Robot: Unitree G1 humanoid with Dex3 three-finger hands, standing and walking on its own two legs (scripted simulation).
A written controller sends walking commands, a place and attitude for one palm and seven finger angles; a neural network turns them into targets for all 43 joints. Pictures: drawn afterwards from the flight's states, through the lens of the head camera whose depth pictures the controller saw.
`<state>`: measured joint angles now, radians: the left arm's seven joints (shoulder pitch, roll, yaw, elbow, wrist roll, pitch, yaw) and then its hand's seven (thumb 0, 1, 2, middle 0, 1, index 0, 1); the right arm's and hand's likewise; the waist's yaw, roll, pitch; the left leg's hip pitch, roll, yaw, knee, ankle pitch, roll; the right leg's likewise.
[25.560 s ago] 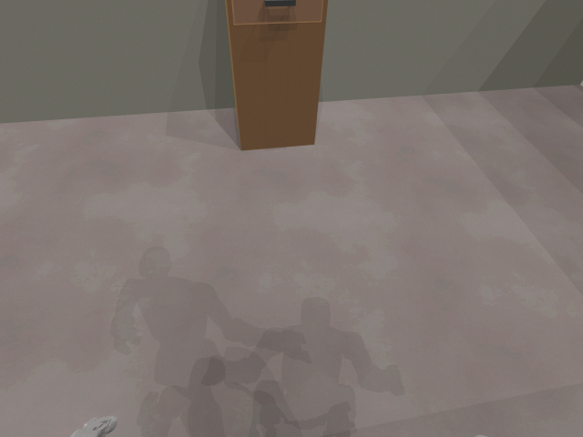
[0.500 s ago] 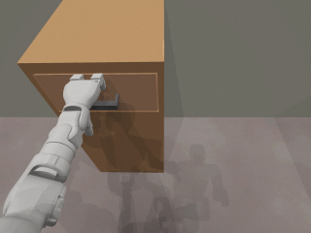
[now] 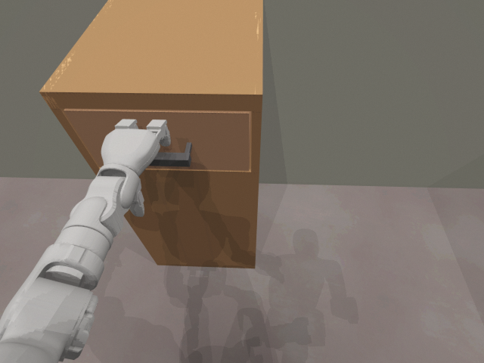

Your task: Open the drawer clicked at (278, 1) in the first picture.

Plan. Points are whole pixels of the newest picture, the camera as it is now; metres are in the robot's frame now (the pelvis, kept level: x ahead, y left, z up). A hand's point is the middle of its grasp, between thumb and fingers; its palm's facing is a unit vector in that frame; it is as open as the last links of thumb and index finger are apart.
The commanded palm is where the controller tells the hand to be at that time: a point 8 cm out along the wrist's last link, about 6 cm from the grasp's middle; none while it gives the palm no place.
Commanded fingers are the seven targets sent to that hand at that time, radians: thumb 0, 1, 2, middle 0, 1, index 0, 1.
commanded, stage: re-aim the fingers above the handle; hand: left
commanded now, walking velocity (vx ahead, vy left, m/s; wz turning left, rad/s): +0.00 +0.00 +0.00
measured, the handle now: (163, 152) +0.53 +0.18 +0.00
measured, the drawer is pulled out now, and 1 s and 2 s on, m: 0.00 0.00 0.00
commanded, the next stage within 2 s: lower the fingers behind the handle in 1.20 s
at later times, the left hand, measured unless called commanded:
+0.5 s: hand (155, 165) +0.45 +0.17 +0.05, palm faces -0.03 -0.05 -1.00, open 13.8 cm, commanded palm +0.45 +0.20 +0.12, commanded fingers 0.00 -0.50 0.30 -0.30 -1.20 -0.30 -1.20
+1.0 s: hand (148, 166) +0.45 +0.18 +0.05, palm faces -0.05 -0.02 -1.00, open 13.8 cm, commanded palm +0.44 +0.21 +0.12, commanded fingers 0.00 -0.50 0.30 -0.30 -1.20 -0.30 -1.20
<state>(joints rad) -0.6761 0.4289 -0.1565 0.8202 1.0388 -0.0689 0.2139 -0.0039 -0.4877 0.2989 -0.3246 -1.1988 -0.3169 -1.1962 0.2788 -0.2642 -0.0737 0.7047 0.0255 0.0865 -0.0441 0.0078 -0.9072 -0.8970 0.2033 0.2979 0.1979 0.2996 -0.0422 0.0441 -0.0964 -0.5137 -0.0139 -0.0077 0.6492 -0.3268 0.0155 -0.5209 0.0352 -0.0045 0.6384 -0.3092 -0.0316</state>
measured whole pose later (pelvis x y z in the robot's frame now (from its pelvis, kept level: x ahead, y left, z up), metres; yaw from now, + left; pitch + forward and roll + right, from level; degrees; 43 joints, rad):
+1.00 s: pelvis +0.00 +0.00 +0.00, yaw +0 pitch +12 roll +0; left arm -0.69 0.44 -0.15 0.80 1.05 -0.11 0.18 0.00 -0.49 0.30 -0.33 -1.20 -0.32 -1.20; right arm 0.30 -0.26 -0.06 0.68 0.02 0.10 -0.06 0.01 -0.91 -0.90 0.21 0.30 0.20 0.30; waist -0.05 0.04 -0.10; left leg -0.53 -0.01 0.00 0.66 -0.34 0.02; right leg -0.54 0.04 0.00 0.65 -0.32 -0.03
